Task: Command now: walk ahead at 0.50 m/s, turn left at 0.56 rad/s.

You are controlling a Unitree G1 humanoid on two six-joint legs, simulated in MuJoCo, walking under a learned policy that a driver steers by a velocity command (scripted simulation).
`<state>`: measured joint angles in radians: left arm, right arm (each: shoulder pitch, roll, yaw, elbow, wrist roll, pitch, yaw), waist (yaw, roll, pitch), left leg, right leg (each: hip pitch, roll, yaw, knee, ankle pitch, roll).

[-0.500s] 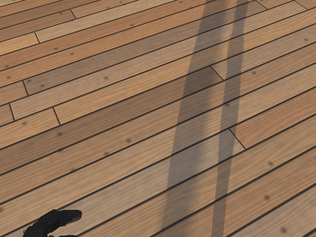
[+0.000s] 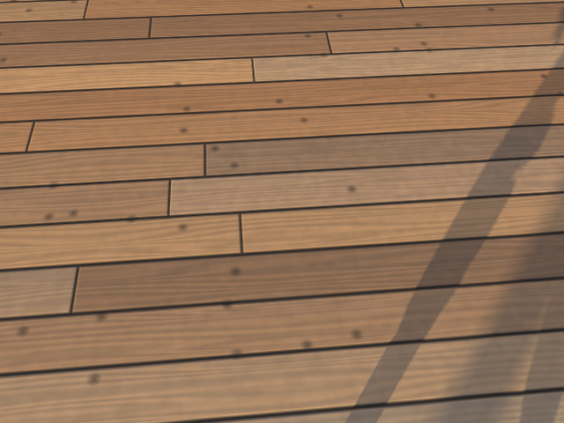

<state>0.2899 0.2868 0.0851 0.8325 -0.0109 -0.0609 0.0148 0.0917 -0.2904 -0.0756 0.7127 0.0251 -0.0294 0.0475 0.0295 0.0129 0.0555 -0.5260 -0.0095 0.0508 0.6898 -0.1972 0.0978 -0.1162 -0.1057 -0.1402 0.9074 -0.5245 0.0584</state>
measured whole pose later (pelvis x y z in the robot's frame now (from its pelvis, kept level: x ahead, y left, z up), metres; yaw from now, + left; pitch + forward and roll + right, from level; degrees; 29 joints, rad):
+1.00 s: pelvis +0.52 +0.12 +0.01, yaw +26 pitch +2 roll -1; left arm 0.36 0.30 0.05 0.90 -0.02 -0.06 -0.01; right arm 0.06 -0.26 -0.04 0.62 0.01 -0.06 0.03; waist 0.07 0.00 0.04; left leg -0.48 0.00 0.03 0.59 -0.14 0.06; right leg -0.13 -0.05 -0.03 0.80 -0.50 0.01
